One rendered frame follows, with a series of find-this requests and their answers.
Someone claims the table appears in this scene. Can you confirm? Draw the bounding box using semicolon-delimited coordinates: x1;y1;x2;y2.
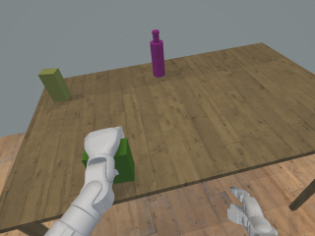
0;42;315;236

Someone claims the robot right forearm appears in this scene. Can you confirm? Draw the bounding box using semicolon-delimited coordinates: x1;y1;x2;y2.
247;215;278;236

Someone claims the left robot hand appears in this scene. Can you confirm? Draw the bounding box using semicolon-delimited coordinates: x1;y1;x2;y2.
84;126;125;177

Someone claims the right robot hand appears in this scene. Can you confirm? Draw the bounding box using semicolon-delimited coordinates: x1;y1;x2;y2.
227;187;264;231

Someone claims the sponge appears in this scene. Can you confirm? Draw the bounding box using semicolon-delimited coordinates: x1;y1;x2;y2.
82;138;135;184

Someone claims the robot left forearm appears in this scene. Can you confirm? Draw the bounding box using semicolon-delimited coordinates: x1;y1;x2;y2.
44;153;115;236

